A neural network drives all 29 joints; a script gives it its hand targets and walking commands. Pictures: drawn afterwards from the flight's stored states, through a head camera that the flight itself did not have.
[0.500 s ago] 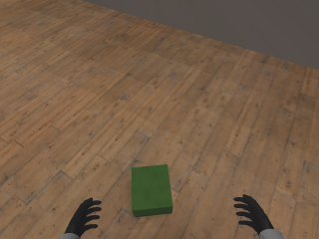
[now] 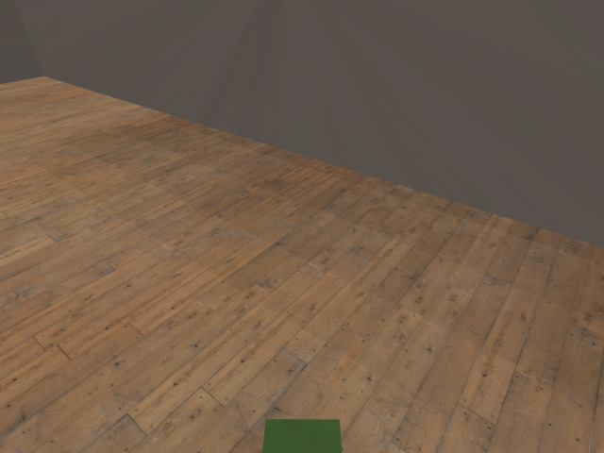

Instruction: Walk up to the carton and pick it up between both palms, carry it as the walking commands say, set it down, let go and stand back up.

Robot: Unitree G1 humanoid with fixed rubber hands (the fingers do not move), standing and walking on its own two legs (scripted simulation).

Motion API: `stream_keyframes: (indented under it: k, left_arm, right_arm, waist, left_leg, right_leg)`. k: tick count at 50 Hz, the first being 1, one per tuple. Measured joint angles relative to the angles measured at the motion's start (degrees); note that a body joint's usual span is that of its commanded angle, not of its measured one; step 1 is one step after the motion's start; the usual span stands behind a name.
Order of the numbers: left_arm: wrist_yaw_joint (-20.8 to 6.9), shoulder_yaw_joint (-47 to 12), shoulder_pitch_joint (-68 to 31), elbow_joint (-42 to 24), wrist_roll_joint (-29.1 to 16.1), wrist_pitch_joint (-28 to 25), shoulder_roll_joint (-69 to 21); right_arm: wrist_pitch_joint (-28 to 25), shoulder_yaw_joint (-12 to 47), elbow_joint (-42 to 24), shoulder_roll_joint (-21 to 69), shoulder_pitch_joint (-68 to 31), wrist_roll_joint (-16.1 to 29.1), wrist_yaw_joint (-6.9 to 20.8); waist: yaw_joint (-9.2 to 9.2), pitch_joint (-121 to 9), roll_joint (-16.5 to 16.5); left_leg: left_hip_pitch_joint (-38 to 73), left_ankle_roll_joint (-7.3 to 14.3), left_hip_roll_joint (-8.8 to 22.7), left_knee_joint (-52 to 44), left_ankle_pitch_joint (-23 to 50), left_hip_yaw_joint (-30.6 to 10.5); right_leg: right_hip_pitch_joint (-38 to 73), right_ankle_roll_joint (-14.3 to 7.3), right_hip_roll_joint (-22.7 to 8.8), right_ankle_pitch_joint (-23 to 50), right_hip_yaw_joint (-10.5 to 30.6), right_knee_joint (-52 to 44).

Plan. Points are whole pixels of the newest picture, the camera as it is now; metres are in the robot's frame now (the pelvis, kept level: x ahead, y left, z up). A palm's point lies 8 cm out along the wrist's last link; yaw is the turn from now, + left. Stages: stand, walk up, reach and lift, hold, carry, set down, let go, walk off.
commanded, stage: stand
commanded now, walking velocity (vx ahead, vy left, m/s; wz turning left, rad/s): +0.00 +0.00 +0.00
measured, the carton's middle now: out of the picture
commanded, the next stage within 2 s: none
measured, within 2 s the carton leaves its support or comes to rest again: neither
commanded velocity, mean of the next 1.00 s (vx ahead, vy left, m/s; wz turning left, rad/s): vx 0.00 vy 0.00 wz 0.00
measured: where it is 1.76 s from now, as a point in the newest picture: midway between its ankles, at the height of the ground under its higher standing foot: outside the picture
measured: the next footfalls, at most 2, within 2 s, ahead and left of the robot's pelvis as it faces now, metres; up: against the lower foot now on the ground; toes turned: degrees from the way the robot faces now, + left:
none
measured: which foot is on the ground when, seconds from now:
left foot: down 0.00-1.00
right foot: down 0.00-1.00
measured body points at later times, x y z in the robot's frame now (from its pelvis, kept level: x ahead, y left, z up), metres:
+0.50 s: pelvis -0.03 +0.03 +0.00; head -0.09 +0.04 +0.44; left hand -0.07 +0.28 -0.15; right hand +0.02 -0.22 -0.13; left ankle -0.03 +0.13 -0.72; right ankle -0.11 -0.11 -0.72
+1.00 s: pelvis -0.05 +0.01 +0.00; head -0.10 +0.01 +0.45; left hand -0.11 +0.24 -0.16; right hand -0.02 -0.22 -0.15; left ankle -0.03 +0.13 -0.72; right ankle -0.11 -0.11 -0.72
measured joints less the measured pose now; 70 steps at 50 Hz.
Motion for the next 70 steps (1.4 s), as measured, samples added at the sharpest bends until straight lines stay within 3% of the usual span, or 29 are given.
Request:
stream_keyframes:
  k: [23, 30, 38, 48, 70]
  left_arm:
    - [1.7, -1.0, 8.9, 8.9, -0.2, 2.0, -0.9]
    - [1.4, -0.6, 9.2, 10.9, 0.0, 3.2, -0.2]
    - [1.3, -0.7, 8.0, 12.5, 0.0, 2.2, -0.8]
    - [1.9, -1.8, 7.3, 15.2, 0.0, 3.1, -3.3]
    - [1.9, -1.6, 5.9, 21.0, -0.2, 3.7, -4.8]
  right_arm:
    - [3.0, 0.4, 5.5, 1.6, 0.2, -0.2, -2.0]
    - [4.1, 0.9, 6.5, 3.2, -0.5, -0.4, -1.3]
    - [3.6, 1.4, 10.1, 4.1, -0.4, 0.1, -1.7]
    - [4.3, 1.2, 11.0, 4.1, -1.7, 0.3, -1.9]
    - [4.9, 2.3, 16.1, 7.1, -2.5, 0.9, -2.9]
  waist:
    - [0.32, 4.3, -0.1]
    - [-0.87, 6.1, -0.1]
    - [0.23, 8.1, 0.9]
    - [-0.77, 7.8, 0.5]
    - [0.22, 12.5, 0.6]
  left_leg:
    - [-4.4, 2.5, -1.9, 4.5, 0.4, -1.9]
    - [-4.8, 2.1, -2.1, 2.8, 2.5, -2.5]
    - [-4.0, 1.6, -2.2, 0.8, 4.3, -3.3]
    - [-3.1, 0.7, -1.9, 1.3, 4.2, -4.1]
    - [-1.9, -1.6, -0.2, -0.3, 5.4, -5.6]
  right_leg:
    - [-1.8, 2.1, -1.4, 0.7, -3.0, 1.5]
    - [-2.5, 1.8, -1.3, 2.4, -3.0, 0.7]
    - [-1.8, 1.4, -1.3, 3.1, -3.6, -0.4]
    - [-1.0, 0.7, -1.0, 2.5, -4.4, 0.8]
    - [0.2, -1.5, 0.7, 3.3, -5.9, -0.2]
